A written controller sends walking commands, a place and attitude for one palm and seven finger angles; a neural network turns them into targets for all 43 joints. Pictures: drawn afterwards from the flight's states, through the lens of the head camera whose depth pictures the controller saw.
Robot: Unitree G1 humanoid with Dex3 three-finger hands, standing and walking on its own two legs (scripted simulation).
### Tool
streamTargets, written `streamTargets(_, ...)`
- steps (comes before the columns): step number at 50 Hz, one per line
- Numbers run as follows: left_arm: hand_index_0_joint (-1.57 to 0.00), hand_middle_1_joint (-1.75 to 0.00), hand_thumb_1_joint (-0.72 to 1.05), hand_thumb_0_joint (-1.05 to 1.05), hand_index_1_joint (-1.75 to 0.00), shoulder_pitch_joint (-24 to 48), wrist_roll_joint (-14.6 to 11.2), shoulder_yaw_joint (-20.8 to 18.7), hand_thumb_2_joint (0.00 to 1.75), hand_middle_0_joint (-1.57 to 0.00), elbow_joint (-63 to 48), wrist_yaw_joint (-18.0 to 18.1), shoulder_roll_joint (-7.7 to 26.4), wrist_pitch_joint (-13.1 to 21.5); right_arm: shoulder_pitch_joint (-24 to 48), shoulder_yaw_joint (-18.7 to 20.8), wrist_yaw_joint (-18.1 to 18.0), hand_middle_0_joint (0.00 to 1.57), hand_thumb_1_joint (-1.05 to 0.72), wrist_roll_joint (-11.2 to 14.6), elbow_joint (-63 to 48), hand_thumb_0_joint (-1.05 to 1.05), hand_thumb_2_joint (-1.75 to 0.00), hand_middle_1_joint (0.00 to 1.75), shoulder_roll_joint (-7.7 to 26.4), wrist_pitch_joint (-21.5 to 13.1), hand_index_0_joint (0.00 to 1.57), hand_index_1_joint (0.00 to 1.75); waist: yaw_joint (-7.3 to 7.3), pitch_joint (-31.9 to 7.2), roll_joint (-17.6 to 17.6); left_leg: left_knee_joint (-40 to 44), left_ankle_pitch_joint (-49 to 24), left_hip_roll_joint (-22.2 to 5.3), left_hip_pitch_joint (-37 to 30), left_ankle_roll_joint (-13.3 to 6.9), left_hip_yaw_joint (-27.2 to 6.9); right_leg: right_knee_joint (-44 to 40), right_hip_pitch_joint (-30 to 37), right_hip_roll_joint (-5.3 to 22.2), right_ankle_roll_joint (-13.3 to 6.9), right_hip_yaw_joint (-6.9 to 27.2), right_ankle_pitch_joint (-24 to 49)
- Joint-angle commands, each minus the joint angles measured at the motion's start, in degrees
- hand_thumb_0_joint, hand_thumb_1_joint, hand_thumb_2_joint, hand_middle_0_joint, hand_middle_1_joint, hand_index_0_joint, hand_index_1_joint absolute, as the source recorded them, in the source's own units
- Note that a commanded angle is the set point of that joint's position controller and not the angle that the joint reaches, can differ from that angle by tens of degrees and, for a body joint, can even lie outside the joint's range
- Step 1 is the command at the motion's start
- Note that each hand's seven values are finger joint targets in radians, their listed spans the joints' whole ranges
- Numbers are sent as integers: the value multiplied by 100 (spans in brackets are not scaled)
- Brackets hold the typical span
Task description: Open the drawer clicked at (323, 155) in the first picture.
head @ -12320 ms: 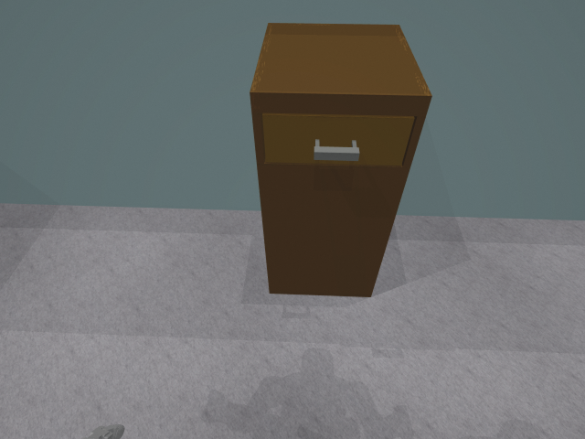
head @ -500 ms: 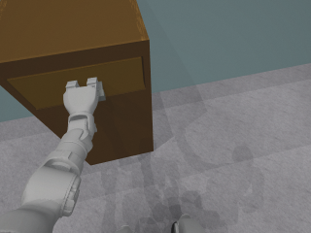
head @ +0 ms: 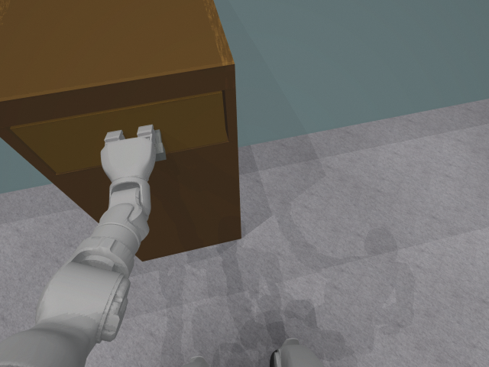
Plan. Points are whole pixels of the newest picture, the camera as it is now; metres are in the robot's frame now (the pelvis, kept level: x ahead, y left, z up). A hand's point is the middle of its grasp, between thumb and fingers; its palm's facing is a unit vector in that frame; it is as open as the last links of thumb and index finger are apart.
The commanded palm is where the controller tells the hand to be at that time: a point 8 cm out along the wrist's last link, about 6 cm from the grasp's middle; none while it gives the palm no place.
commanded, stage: pull the drawer open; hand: left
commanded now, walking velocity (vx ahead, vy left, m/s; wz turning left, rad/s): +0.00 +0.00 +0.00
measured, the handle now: (134, 147) +0.51 +0.18 +0.00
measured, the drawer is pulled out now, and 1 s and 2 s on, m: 0.00 0.10 0.21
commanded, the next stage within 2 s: none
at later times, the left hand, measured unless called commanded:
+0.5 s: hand (141, 190) +0.43 +0.17 -0.02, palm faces -0.03 -0.04 -1.00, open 5.5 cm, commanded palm +0.38 +0.16 +0.04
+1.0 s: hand (143, 222) +0.36 +0.16 -0.02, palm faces -0.03 -0.04 -1.00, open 5.5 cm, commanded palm +0.33 +0.16 +0.04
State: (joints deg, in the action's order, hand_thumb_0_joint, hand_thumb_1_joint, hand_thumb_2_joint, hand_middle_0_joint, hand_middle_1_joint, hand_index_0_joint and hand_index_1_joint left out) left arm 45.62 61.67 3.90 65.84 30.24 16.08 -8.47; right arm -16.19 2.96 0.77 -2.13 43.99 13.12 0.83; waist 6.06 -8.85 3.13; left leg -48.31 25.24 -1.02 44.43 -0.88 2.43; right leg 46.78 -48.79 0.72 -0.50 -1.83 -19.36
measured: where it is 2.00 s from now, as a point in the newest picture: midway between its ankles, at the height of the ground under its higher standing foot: outside the picture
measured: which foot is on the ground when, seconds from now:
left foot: down 0.00-1.00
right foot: down 0.00-1.00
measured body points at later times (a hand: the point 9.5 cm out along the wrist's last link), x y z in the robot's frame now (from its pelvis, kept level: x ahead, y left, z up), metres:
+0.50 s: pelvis +0.02 +0.00 +0.01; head +0.10 -0.02 +0.45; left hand +0.42 +0.17 +0.03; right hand +0.08 -0.25 -0.14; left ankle -0.03 +0.11 -0.69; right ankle +0.02 -0.12 -0.69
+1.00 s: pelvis +0.01 -0.01 +0.02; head +0.07 -0.03 +0.46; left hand +0.36 +0.16 +0.03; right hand +0.16 -0.25 -0.12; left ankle -0.03 +0.11 -0.69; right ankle +0.02 -0.12 -0.69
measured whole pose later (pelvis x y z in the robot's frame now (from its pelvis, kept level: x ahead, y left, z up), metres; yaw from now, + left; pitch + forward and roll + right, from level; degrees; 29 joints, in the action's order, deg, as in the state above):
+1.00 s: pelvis +0.01 -0.01 +0.02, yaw +0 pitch +14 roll +0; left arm 19.3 62.6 12.6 41.6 30.2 9.3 -12.1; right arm -9.6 3.7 0.3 -0.7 40.1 12.1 3.6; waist -0.1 -8.0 2.8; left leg -41.3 24.0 -1.2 31.1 0.3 1.9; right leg 41.9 -36.2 0.3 -1.5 -2.2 -19.5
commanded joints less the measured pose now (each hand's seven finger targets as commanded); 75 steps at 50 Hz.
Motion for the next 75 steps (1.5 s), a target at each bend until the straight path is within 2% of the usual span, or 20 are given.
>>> streamTargets(1,-40,-135,90,0,-135,2272,156,-150,90,-40,-1150,276,1150,169,-694,289,-67,20,-90,-3,-323,0,-90,30,825,-104,20,30,96,-2595,-77,315,-2355,262,-960,-94,-84,-280,1905,-246,-101,49,2167)
streamTargets(5,-40,-135,90,0,-135,2329,195,-113,90,-40,-1266,353,1080,164,-709,314,-46,20,-90,6,-342,0,-90,30,831,-133,20,30,106,-2606,-69,324,-2448,234,-1073,-77,-121,-268,1806,-258,-108,10,2110)
streamTargets(10,-40,-135,90,0,-135,1709,89,59,90,-40,-1537,322,615,156,-681,371,18,20,-90,10,-430,0,-90,30,765,-90,20,30,-80,-2914,25,335,-3101,189,-1472,-32,-143,-263,1997,-279,-120,-43,2476)
streamTargets(18,-40,-135,90,0,-135,531,-17,69,90,-40,-2221,277,413,131,-469,394,34,20,-90,68,-573,0,-90,30,736,36,20,30,-300,-2674,-378,546,-3413,169,-1593,-63,-78,-470,2541,-282,-117,-34,2936)
streamTargets(21,-40,-135,90,0,-135,193,-3,282,90,-40,-2409,275,142,70,-318,384,32,20,-90,101,-611,0,-90,30,709,55,20,30,-302,-2336,-351,627,-3472,156,-1666,-59,-80,-549,2469,-285,-130,-65,2934)
streamTargets(22,-40,-135,90,0,-135,147,54,205,90,-40,-2449,295,252,43,-291,384,20,20,-90,102,-606,0,-90,30,723,67,20,30,-321,-2274,-412,648,-3474,146,-1684,-53,-78,-547,2469,-291,-134,-74,2897)
streamTargets(26,-40,-135,90,0,-135,-238,96,499,90,-40,-2916,330,-106,-81,-110,383,40,20,-90,103,-709,0,-90,30,656,99,20,30,-385,-2380,-202,650,-3910,126,-2043,-39,-100,-552,2501,-290,-159,-112,3028)
streamTargets(30,-40,-135,90,0,-135,-357,84,547,90,-40,-2947,320,-146,-204,62,357,16,20,-90,123,-738,0,-90,30,649,122,20,30,-365,-2089,-401,726,-3572,157,-1984,-33,-72,-631,2535,-281,-157,-124,2904)
streamTargets(31,-40,-135,90,0,-135,-258,120,447,90,-40,-2981,327,21,-218,103,343,-10,20,-90,132,-725,0,-90,30,655,140,20,30,-390,-2091,-423,748,-3455,179,-1940,-25,-51,-621,2599,-276,-162,-96,2896)
streamTargets(32,-40,-135,90,0,-135,-268,141,606,90,-40,-3105,333,-146,-225,170,333,-19,20,-90,117,-763,0,-90,30,625,134,20,30,-388,-2136,-341,759,-3448,188,-2005,-30,-42,-641,2620,-267,-162,-101,2912)
streamTargets(38,-40,-135,90,0,-135,-623,144,497,90,-40,-3181,319,-28,-269,398,295,-86,20,-90,140,-852,0,-90,30,580,151,20,30,-497,-2068,-484,831,-3150,268,-1906,-22,16,-663,2886,-231,-171,-59,3001)
streamTargets(44,-40,-135,90,0,-135,-1147,125,655,90,-40,-3548,285,-243,-269,598,289,-80,20,-90,144,-990,0,-90,30,547,133,20,30,-564,-2076,-448,844,-3199,280,-2042,-17,27,-720,2958,-221,-186,-59,3067)
streamTargets(47,-40,-135,90,0,-135,-1148,153,792,90,-40,-3592,284,-354,-279,673,264,-101,20,-90,156,-1000,0,-90,30,535,107,20,30,-530,-1855,-507,903,-2888,296,-1973,-16,34,-749,2887,-218,-178,-61,2873)
streamTargets(49,-40,-135,90,0,-135,-1153,154,632,90,-40,-3652,295,-141,-265,738,255,-124,20,-90,160,-1004,0,-90,30,562,87,20,30,-555,-1769,-536,951,-2657,311,-1898,-16,34,-804,2916,-217,-191,-26,2664)
streamTargets(55,-40,-135,90,0,-135,-1676,168,746,90,-40,-3910,304,-301,-315,842,251,-120,20,-90,169,-1072,0,-90,30,521,59,20,30,-678,-1866,-416,991,-2678,317,-1994,0,62,-785,3007,-211,-212,-22,2644)
streamTargets(58,-40,-135,90,0,-135,-1790,156,917,90,-40,-4023,291,-464,-343,917,245,-111,20,-90,180,-1087,0,-90,30,525,33,20,30,-653,-1718,-497,1027,-2537,310,-2010,-3,62,-833,2928,-221,-209,-38,2498)
streamTargets(63,-40,-135,90,0,-135,-1993,169,1007,90,-40,-4209,289,-530,-359,1009,232,-116,20,-90,181,-1117,0,-90,30,534,-4,20,30,-673,-1638,-639,1069,-2427,309,-2031,-12,46,-863,2925,-216,-212,-37,2351)
streamTargets(67,-40,-135,90,0,-135,-2467,155,843,90,-40,-4301,286,-381,-398,1094,219,-114,20,-90,194,-1159,0,-90,30,526,-19,20,30,-802,-1567,-627,1112,-2369,327,-1988,3,60,-860,3026,-210,-227,-12,2328)
streamTargets(70,-40,-135,90,0,-135,-2461,149,1149,90,-40,-4577,255,-620,-406,1158,212,-83,20,-90,206,-1220,0,-90,30,518,-31,20,30,-743,-1483,-565,1114,-2419,294,-2101,0,33,-871,2919,-210,-234,-45,2241)
streamTargets(75,-40,-135,90,0,-135,-2936,170,1000,90,-40,-4764,233,-455,-433,1276,195,-88,20,-90,191,-1266,0,-90,30,516,-28,20,30,-831,-1432,-637,1096,-2358,329,-2063,1,63,-867,3037,-194,-230,4,2363)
